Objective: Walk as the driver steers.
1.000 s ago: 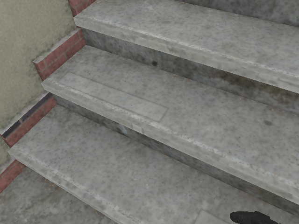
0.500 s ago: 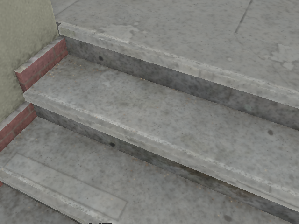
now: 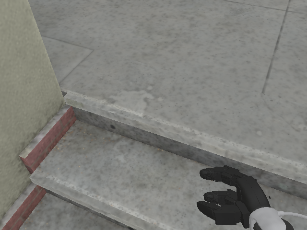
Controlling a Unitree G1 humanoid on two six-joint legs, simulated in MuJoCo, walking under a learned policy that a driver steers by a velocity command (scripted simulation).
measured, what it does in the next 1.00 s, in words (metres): climbs, turning right: right foot, then left foot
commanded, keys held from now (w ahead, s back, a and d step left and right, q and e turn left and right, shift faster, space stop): e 0.72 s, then w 0.28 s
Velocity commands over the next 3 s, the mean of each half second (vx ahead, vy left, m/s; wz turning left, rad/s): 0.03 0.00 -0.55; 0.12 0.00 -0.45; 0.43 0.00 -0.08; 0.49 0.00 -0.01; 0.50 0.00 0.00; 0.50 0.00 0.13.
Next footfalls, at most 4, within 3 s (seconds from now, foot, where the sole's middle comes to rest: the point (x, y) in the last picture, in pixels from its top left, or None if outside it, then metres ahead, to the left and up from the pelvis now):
0.52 right None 0.12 -0.10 -0.62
0.94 left None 0.22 0.12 -0.62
1.38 right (253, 229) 0.43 -0.24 -0.46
1.86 left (237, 117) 0.77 -0.20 -0.30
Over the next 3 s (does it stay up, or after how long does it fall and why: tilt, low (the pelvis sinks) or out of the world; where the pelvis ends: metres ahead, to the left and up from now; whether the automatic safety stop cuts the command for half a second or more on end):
stays up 1.09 -0.53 0.47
